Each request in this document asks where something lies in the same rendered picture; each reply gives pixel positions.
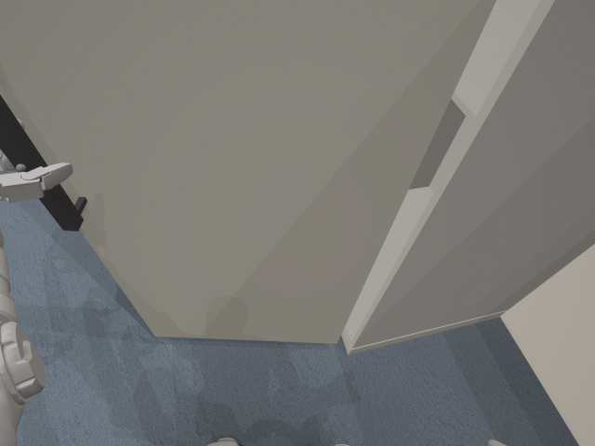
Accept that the robot left forearm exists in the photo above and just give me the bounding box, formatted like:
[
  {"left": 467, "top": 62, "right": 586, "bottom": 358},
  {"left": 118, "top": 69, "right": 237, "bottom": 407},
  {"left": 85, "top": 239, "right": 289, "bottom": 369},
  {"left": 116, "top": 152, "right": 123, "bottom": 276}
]
[{"left": 0, "top": 230, "right": 19, "bottom": 323}]

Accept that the left robot upper arm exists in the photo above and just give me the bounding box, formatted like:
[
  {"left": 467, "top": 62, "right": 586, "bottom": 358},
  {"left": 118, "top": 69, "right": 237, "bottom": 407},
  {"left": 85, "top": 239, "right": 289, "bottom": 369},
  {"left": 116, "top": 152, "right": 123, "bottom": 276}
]
[{"left": 0, "top": 321, "right": 46, "bottom": 446}]

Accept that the handle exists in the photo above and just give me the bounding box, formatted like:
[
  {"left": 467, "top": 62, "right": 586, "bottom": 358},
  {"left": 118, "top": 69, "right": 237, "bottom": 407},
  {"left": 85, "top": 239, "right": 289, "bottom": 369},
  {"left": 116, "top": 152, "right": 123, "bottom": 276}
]
[{"left": 0, "top": 95, "right": 87, "bottom": 231}]

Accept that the left robot hand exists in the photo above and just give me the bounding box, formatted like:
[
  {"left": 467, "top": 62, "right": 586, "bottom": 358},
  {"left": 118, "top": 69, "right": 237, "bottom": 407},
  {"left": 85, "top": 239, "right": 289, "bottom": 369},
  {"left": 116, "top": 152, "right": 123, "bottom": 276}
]
[{"left": 0, "top": 119, "right": 73, "bottom": 203}]

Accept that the fridge door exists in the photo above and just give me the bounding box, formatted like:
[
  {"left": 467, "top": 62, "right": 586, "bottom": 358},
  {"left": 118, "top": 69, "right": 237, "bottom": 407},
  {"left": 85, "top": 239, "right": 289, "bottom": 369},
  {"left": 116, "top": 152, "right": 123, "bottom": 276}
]
[{"left": 0, "top": 0, "right": 496, "bottom": 344}]

